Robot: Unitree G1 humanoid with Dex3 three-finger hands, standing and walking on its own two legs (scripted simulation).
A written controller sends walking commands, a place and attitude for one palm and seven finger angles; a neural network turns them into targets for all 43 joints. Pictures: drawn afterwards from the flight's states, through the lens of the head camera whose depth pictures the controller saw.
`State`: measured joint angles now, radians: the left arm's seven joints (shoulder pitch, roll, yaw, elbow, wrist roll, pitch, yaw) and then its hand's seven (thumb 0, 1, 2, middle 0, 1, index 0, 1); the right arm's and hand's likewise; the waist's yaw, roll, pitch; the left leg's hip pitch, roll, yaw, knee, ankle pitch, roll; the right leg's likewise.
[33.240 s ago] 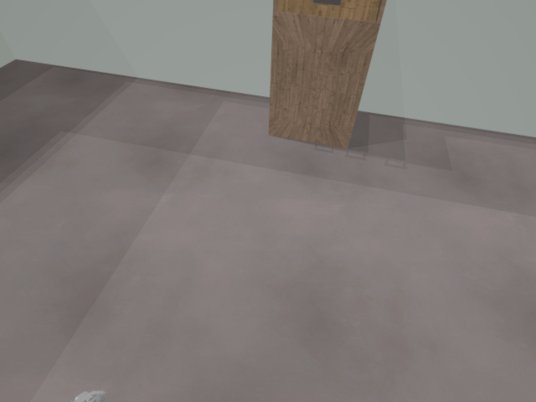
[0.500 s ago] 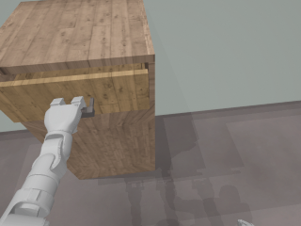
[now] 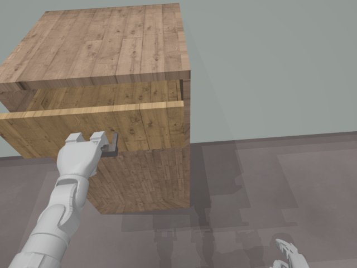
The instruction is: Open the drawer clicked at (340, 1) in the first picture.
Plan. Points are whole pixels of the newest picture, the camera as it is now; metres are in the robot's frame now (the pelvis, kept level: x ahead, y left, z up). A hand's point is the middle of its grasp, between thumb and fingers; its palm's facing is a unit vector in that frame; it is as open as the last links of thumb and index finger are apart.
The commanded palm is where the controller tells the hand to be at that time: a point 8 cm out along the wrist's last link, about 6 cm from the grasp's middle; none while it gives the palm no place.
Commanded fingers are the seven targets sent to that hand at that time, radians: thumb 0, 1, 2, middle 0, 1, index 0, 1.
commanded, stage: pull the drawer open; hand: left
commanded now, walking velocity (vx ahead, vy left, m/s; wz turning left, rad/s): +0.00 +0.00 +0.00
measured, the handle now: (93, 144) +0.39 +0.24 +0.05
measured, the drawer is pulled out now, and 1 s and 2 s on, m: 0.10 0.22 0.30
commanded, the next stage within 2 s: open the thumb to release the handle in 1.88 s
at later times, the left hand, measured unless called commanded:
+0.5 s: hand (85, 193) +0.27 +0.23 +0.03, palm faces +0.02 -0.07 -1.00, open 5.6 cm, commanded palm +0.23 +0.24 +0.08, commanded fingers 0.00 0.90 0.90 -0.40 -1.35 -0.40 -1.35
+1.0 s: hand (80, 219) +0.21 +0.22 +0.03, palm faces +0.03 -0.09 -1.00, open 5.7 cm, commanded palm +0.18 +0.23 +0.08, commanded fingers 0.00 0.90 0.90 -0.40 -1.35 -0.40 -1.35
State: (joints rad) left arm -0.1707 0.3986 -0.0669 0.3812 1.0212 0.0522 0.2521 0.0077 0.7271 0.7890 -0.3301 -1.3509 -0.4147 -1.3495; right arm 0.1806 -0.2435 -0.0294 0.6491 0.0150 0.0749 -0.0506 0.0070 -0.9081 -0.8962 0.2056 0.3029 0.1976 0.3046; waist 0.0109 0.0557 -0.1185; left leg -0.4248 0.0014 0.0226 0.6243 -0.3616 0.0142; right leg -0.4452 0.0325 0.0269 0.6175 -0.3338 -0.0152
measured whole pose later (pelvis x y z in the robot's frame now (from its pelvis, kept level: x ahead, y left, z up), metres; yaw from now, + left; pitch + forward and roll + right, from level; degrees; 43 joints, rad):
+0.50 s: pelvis +0.00 -0.01 +0.00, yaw +1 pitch +7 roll +0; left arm 0.07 0.38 -0.11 0.14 1.02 0.09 0.27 0.02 0.71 0.82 -0.33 -1.35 -0.42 -1.35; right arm 0.11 -0.24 -0.01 0.65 0.00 0.05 -0.04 0.01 -0.91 -0.90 0.20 0.30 0.20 0.30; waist 0.05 0.06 -0.10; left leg -0.37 0.00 0.01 0.62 -0.36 0.01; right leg -0.39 0.03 0.01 0.63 -0.35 -0.02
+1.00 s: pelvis +0.00 -0.01 +0.00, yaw +0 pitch +5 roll +0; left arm 0.32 0.37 -0.11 -0.07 1.02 0.09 0.30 0.03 0.70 0.81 -0.32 -1.35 -0.42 -1.35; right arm 0.09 -0.23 0.00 0.63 -0.01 0.06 -0.03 0.01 -0.91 -0.90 0.20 0.30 0.20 0.30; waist 0.07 0.06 -0.09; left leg -0.35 0.00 0.02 0.63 -0.37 0.00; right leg -0.38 0.03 0.02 0.64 -0.35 -0.03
